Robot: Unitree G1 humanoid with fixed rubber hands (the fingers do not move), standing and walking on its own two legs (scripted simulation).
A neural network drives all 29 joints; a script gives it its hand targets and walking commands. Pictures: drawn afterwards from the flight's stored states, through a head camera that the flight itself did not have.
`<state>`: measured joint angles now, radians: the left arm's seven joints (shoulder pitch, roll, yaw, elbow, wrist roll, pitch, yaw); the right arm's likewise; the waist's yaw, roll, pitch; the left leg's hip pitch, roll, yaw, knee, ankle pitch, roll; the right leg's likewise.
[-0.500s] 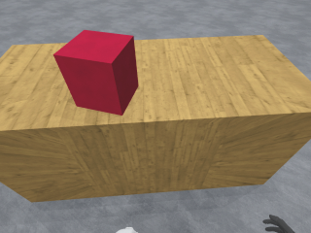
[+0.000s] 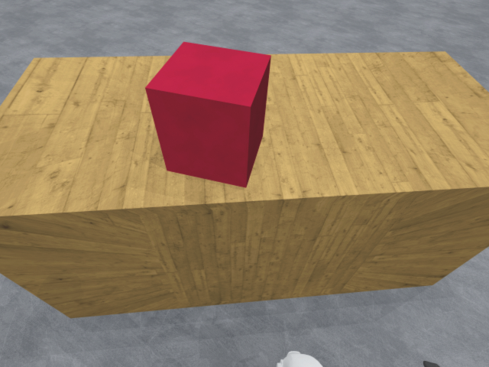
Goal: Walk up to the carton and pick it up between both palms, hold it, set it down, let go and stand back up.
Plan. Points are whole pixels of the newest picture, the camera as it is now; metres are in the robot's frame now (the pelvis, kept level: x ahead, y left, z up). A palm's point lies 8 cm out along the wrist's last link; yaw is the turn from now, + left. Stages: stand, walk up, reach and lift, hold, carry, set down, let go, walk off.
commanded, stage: walk up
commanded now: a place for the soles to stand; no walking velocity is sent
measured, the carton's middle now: (215, 116) +0.62 +0.06 +0.05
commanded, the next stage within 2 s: none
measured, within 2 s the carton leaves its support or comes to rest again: neither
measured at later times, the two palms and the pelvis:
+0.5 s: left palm out of the picture +0.16 +0.42 -0.10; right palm out of the picture +0.14 -0.25 -0.10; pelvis +0.08 +0.08 -0.02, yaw +1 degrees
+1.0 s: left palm (48, 290) +0.29 +0.37 -0.11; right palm (374, 275) +0.32 -0.27 -0.11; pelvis +0.21 +0.04 -0.03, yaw +4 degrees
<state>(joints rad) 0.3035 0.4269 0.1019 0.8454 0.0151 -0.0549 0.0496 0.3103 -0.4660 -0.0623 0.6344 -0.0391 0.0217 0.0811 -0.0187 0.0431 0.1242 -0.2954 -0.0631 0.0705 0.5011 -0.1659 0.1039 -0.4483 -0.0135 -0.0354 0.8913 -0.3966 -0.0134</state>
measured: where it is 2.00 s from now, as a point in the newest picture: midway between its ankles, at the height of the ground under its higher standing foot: outside the picture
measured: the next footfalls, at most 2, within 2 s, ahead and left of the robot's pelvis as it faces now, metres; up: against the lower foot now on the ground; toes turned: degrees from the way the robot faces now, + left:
right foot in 0.12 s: +0.13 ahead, -0.10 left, +0.00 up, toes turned -7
left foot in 0.46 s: +0.12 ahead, +0.21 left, +0.00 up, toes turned +0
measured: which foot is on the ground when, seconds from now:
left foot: down 0.00-0.14, up 0.16-0.44, down 0.46-0.88, up 0.90-1.00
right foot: up 0.00-0.10, down 0.12-0.48, up 0.50-0.82, down 0.84-1.00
